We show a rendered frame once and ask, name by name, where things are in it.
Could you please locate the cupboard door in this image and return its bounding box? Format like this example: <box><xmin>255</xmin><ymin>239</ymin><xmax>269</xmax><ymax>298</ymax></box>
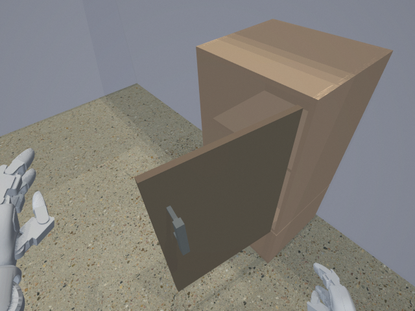
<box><xmin>134</xmin><ymin>105</ymin><xmax>303</xmax><ymax>292</ymax></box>

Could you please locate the left robot forearm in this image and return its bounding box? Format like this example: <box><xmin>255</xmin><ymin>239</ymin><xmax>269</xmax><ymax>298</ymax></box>
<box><xmin>0</xmin><ymin>265</ymin><xmax>25</xmax><ymax>311</ymax></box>

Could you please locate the right robot hand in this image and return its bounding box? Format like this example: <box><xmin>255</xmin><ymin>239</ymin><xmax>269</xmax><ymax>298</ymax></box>
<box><xmin>307</xmin><ymin>262</ymin><xmax>356</xmax><ymax>311</ymax></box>

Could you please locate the handle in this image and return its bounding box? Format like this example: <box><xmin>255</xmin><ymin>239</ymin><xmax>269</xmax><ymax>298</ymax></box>
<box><xmin>166</xmin><ymin>206</ymin><xmax>190</xmax><ymax>256</ymax></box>

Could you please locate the left robot hand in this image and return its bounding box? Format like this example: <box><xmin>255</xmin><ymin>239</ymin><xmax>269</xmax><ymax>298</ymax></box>
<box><xmin>0</xmin><ymin>148</ymin><xmax>54</xmax><ymax>266</ymax></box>

